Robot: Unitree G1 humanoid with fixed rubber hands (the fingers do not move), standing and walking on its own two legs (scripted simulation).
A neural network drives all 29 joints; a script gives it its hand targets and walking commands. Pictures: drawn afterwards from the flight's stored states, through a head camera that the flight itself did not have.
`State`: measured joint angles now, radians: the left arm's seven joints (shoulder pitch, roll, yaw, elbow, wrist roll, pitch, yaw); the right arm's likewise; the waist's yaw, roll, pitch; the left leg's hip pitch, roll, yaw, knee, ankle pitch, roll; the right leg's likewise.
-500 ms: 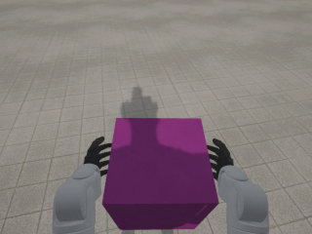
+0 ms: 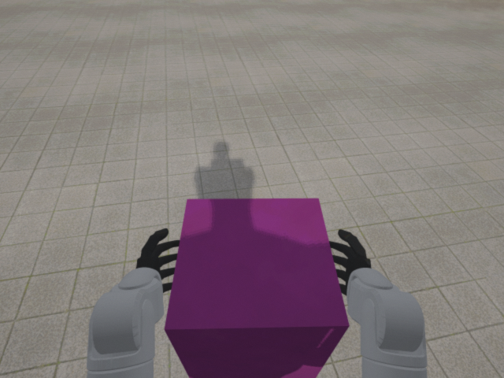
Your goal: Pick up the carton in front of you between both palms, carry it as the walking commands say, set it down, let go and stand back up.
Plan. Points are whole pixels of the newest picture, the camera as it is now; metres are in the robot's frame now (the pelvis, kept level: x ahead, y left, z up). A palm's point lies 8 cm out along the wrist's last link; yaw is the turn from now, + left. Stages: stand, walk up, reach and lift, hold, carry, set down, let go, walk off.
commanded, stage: carry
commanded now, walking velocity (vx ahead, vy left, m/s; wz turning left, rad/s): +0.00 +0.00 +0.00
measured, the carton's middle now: (253, 293) +0.28 +0.00 +0.01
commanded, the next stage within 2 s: hold in 1.48 s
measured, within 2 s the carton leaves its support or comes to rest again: neither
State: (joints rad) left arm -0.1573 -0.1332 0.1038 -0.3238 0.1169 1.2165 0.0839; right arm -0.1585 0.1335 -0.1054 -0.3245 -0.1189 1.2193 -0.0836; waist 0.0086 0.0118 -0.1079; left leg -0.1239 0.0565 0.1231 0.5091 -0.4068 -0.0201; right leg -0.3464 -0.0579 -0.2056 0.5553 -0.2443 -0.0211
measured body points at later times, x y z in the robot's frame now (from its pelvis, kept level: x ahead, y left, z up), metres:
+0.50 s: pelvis -0.03 +0.01 +0.00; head -0.06 +0.01 +0.45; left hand +0.23 +0.16 +0.06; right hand +0.24 -0.14 +0.06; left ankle -0.12 +0.10 -0.73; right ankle +0.01 -0.10 -0.73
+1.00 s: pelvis -0.07 +0.01 +0.00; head -0.09 +0.00 +0.45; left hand +0.22 +0.16 +0.02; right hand +0.22 -0.14 +0.02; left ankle -0.12 +0.10 -0.73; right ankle +0.01 -0.10 -0.73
